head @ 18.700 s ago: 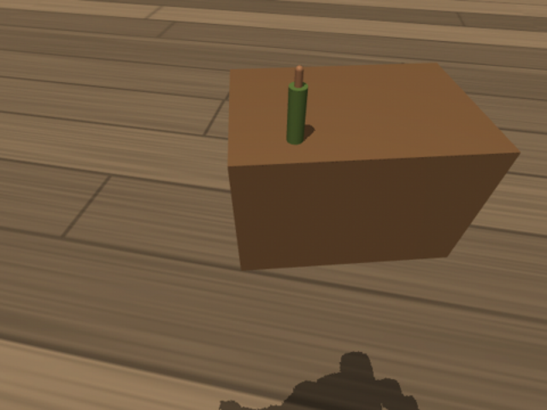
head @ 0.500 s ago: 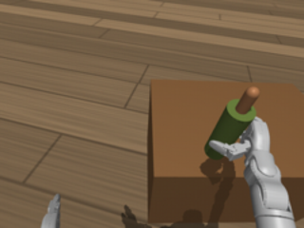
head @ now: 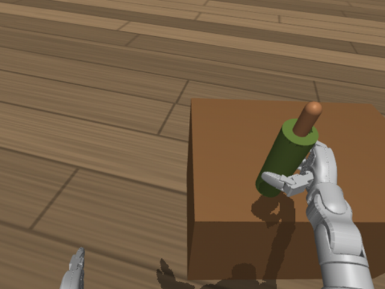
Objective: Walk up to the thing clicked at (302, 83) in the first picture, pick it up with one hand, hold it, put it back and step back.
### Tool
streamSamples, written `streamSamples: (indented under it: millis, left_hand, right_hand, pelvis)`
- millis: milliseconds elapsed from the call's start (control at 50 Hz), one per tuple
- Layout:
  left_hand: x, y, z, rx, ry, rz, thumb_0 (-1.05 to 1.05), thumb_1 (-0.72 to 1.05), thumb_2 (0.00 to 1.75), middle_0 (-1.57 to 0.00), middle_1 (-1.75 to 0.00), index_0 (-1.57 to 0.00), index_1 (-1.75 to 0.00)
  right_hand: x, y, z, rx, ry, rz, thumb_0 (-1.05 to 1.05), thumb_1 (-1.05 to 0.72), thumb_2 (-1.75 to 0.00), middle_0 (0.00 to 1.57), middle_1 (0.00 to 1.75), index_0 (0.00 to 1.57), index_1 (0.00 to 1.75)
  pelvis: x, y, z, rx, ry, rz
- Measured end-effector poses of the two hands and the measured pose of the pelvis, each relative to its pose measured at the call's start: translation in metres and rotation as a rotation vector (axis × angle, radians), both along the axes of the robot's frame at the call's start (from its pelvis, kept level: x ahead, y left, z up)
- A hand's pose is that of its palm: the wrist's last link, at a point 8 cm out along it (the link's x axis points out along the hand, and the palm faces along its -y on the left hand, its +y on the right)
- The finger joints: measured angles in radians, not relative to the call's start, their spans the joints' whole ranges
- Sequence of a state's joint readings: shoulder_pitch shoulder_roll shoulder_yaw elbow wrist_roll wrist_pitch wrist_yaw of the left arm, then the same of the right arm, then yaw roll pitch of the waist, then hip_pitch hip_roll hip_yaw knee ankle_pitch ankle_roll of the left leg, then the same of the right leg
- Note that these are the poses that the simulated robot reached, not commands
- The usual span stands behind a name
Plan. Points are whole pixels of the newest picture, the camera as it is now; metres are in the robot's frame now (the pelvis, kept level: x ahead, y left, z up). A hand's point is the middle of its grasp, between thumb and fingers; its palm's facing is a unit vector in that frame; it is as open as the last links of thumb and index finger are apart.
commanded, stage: crouch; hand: right
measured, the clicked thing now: (286, 154) +0.32 -0.16 +0.17
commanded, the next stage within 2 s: lower in 0.98 s
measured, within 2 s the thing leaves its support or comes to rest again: neither
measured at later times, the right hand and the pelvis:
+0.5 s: hand (277, 166) +0.39 -0.20 +0.05, palm faces +0.21 +0.98 -0.02, open 9.3 cm; pelvis -0.02 -0.01 -0.02, yaw +1 degrees
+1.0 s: hand (273, 166) +0.43 -0.21 +0.01, palm faces +0.20 +0.98 -0.02, open 9.3 cm; pelvis -0.01 -0.01 -0.04, yaw +1 degrees
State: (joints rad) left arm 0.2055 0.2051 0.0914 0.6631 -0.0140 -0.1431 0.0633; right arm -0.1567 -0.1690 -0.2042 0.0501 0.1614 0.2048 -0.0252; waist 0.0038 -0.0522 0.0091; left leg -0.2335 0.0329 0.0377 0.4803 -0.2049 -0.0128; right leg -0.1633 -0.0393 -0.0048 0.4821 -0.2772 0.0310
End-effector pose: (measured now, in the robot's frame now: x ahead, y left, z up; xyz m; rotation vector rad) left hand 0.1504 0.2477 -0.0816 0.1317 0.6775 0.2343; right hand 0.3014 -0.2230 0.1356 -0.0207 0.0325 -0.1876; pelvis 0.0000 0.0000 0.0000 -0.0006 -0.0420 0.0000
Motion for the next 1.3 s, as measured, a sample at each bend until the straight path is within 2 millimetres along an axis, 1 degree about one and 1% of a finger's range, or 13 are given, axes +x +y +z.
streamSamples:
  millis: [40,100,220,300,400,520,640,780,920,1060,1160,1240,1300]
  left_hand:
    - [0.001,-0.003,0.002,-0.006,-0.014,-0.004,-0.01,-0.53,0.06,-0.04,-0.05,-0.04,-0.05]
    - [0.002,0.001,0.010,0.013,-0.051,0.003,-0.01,-0.53,0.06,-0.04,-0.04,-0.04,-0.05]
    - [-0.009,0.023,0.024,0.105,-0.073,0.046,-0.01,-0.54,0.06,-0.05,-0.04,-0.04,-0.05]
    - [-0.020,0.030,0.019,0.135,-0.033,0.063,-0.01,-0.54,0.06,-0.04,-0.04,-0.04,-0.05]
    - [-0.030,0.020,0.009,0.121,0.001,0.061,-0.01,-0.54,0.07,-0.05,-0.05,-0.04,-0.05]
    - [-0.038,0.007,-0.003,0.104,0.029,0.054,-0.01,-0.55,0.07,-0.05,-0.05,-0.05,-0.05]
    - [-0.034,-0.002,-0.001,0.107,0.012,0.032,-0.01,-0.55,0.07,-0.06,-0.05,-0.05,-0.05]
    - [-0.031,0.004,0.009,0.151,-0.008,0.020,-0.01,-0.54,0.07,-0.06,-0.05,-0.05,-0.05]
    - [-0.029,0.006,0.004,0.167,0.006,0.012,-0.01,-0.54,0.07,-0.06,-0.05,-0.05,-0.05]
    - [-0.024,0.002,0.005,0.162,-0.016,-0.005,-0.01,-0.55,0.07,-0.06,-0.05,-0.05,-0.05]
    - [-0.025,0.005,0.007,0.176,-0.024,-0.005,-0.01,-0.55,0.07,-0.06,-0.05,-0.05,-0.05]
    - [-0.029,0.006,0.004,0.188,-0.019,-0.016,-0.01,-0.55,0.07,-0.06,-0.05,-0.05,-0.05]
    - [-0.030,0.006,0.008,0.204,-0.040,-0.025,-0.01,-0.55,0.07,-0.06,-0.05,-0.05,-0.05]
  right_hand:
    - [0.001,-0.002,-0.013,0.007,0.045,-0.006,-0.01,0.51,-0.94,0.83,1.21,0.96,1.25]
    - [0.004,-0.007,-0.029,0.016,0.086,-0.025,-0.01,0.50,-0.93,0.83,1.20,0.95,1.24]
    - [0.019,-0.016,-0.054,0.039,0.080,-0.046,0.00,0.47,-0.91,0.82,1.17,0.94,1.21]
    - [0.034,-0.019,-0.066,0.025,0.065,-0.035,0.01,0.43,-0.89,0.81,1.14,0.93,1.18]
    - [0.050,-0.023,-0.080,0.017,0.059,-0.023,0.02,0.42,-0.89,0.80,1.13,0.92,1.17]
    - [0.063,-0.029,-0.087,0.014,0.041,-0.031,0.01,0.43,-0.91,0.81,1.15,0.92,1.19]
    - [0.075,-0.033,-0.096,0.019,0.033,-0.034,0.00,0.48,-0.93,0.82,1.19,0.93,1.23]
    - [0.085,-0.038,-0.110,0.023,0.038,-0.035,-0.01,0.50,-0.95,0.82,1.21,0.94,1.25]
    - [0.094,-0.041,-0.121,0.008,0.031,-0.029,-0.01,0.50,-0.95,0.82,1.21,0.94,1.26]
    - [0.096,-0.040,-0.129,0.024,0.039,-0.020,-0.02,0.52,-0.96,0.82,1.23,0.94,1.28]
    - [0.096,-0.044,-0.134,0.027,0.033,-0.028,-0.03,0.54,-0.97,0.83,1.25,0.95,1.30]
    - [0.096,-0.045,-0.147,0.030,0.045,-0.030,-0.03,0.54,-0.98,0.83,1.26,0.95,1.31]
    - [0.095,-0.045,-0.157,0.020,0.056,-0.019,-0.03,0.54,-0.99,0.83,1.26,0.94,1.31]
  pelvis:
    - [-0.002,0.000,0.000,0.000,0.004,-0.001]
    - [-0.004,0.001,-0.001,-0.002,0.008,-0.003]
    - [-0.008,0.001,-0.004,-0.003,0.035,0.003]
    - [-0.012,-0.001,-0.008,-0.001,0.066,0.010]
    - [-0.015,-0.004,-0.013,0.004,0.106,0.016]
    - [-0.017,-0.010,-0.019,0.008,0.142,0.021]
    - [-0.016,-0.013,-0.024,0.008,0.172,0.022]
    - [-0.012,-0.014,-0.029,0.011,0.210,0.023]
    - [-0.010,-0.014,-0.037,0.017,0.246,0.022]
    - [-0.008,-0.015,-0.042,0.019,0.262,0.018]
    - [-0.010,-0.015,-0.047,0.020,0.270,0.017]
    - [-0.015,-0.014,-0.053,0.019,0.290,0.017]
    - [-0.019,-0.014,-0.057,0.019,0.299,0.018]
